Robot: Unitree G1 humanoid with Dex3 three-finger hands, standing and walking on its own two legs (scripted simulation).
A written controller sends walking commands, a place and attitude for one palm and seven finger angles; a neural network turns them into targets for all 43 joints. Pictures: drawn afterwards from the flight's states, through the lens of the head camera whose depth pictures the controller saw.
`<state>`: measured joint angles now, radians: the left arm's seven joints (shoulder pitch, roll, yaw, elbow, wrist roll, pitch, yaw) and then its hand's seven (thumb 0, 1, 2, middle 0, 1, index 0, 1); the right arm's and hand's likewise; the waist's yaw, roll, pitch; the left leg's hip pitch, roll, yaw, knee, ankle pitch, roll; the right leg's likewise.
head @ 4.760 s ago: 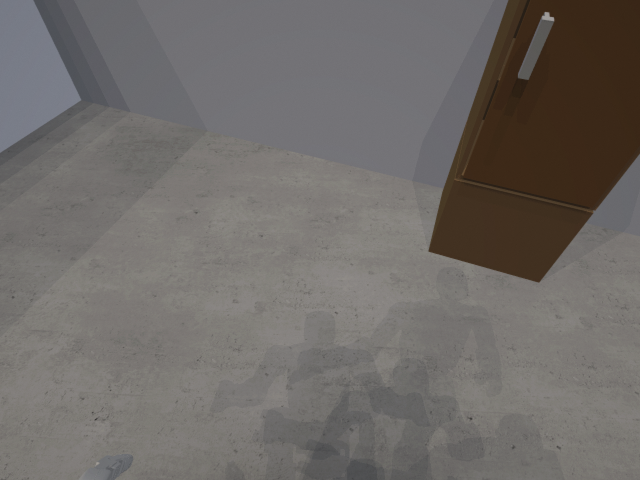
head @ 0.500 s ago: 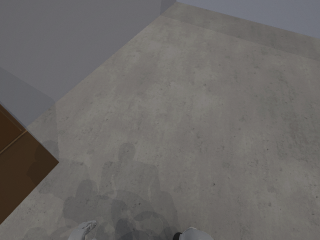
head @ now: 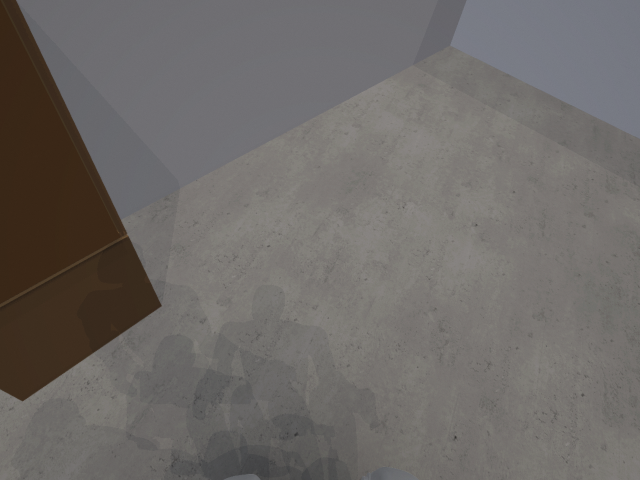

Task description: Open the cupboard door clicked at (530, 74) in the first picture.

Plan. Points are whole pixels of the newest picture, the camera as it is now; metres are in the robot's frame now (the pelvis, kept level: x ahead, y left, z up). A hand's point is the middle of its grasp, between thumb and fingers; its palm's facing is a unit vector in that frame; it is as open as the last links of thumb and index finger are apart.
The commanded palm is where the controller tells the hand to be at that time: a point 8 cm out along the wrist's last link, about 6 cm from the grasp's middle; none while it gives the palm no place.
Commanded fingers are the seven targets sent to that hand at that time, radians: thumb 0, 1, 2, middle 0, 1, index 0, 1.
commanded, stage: turn to face it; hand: left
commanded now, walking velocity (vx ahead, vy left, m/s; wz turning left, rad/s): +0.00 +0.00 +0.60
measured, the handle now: out of the picture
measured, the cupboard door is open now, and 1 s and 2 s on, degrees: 0 0 0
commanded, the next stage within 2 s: take the last steps up to it in 1.34 s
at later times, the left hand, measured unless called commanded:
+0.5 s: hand out of the picture +0.07 +0.17 -0.14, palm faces +0.28 -0.92 -0.27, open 7.4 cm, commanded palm none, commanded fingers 0.00 0.90 0.90 -0.20 -0.30 -0.20 -0.30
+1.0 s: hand out of the picture -0.15 +0.13 -0.18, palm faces +0.61 -0.75 -0.26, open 7.4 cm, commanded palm none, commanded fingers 0.00 0.90 0.90 -0.20 -0.30 -0.20 -0.30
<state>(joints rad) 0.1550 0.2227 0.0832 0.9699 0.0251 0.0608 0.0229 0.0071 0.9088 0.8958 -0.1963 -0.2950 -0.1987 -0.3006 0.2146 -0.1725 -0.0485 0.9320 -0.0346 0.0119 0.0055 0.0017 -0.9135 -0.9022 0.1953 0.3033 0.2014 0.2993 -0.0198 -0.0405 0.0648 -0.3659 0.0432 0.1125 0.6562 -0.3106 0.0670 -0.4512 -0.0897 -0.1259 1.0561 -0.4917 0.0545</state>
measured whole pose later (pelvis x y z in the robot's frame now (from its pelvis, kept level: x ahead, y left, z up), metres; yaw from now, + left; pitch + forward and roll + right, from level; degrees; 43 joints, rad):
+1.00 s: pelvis -0.03 -0.05 +0.00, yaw +36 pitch +1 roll +1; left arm 0.28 0.25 0.06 0.96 0.02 0.05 0.02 0.01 0.90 0.90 -0.20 -0.30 -0.20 -0.30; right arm 0.11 -0.25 -0.06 0.91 -0.02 0.04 0.03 0.01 -0.91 -0.90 0.19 0.30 0.20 0.30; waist 0.03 -0.04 0.10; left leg -0.29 0.02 0.10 0.61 -0.33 0.01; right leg -0.29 -0.20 -0.22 0.77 -0.46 0.06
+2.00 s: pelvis -0.02 +0.02 +0.01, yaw +47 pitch -2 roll -2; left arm 0.46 0.16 0.04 1.18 0.03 0.03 0.00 0.01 0.91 0.90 -0.20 -0.29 -0.20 -0.30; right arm 0.24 -0.16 -0.05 1.03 -0.03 -0.04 0.00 0.00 -0.93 -0.90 0.20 0.30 0.20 0.30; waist 0.04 -0.03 0.00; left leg -0.21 0.06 0.16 0.53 -0.29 0.04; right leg -0.29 -0.09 -0.10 0.84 -0.45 0.00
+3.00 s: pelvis +0.11 +0.21 +0.00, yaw +46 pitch -1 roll -1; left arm 0.17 0.22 0.07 0.99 0.02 0.06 0.04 0.01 0.91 0.90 -0.20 -0.30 -0.20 -0.30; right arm 0.09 -0.17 -0.05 0.95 -0.02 0.02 -0.01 0.00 -0.91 -0.90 0.19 0.30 0.20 0.30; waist 0.03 -0.04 0.11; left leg -0.33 0.02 0.06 0.64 -0.28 0.03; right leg -0.38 -0.06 -0.06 0.78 -0.44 0.02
